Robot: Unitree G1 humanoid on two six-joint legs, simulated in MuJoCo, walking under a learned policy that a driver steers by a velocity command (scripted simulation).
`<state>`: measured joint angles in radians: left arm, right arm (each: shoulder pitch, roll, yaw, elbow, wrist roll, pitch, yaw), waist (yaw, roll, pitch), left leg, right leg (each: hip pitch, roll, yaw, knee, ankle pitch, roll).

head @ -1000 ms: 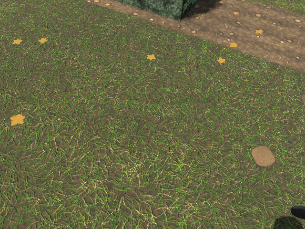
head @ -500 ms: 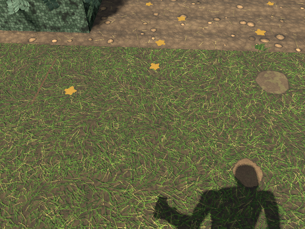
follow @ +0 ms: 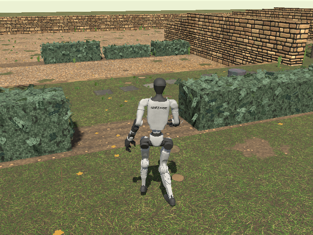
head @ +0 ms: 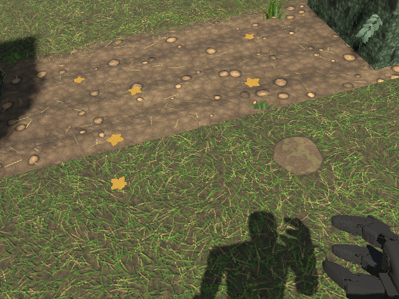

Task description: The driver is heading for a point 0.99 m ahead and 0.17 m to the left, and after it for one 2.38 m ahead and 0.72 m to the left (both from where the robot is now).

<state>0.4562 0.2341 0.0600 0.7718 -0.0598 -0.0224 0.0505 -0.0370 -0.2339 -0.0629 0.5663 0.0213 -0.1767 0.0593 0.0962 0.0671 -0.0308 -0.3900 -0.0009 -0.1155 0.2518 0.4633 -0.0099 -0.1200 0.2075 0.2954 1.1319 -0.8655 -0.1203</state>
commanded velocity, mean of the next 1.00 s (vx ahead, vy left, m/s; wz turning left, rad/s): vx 0.97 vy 0.00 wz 0.42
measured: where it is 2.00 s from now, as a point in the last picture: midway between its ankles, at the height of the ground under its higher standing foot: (178, 164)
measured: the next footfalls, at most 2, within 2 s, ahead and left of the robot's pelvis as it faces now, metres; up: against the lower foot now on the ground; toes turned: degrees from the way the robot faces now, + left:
left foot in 0.02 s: +0.15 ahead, +0.15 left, -0.17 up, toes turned -7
right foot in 0.40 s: +0.52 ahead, -0.11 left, -0.17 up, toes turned +3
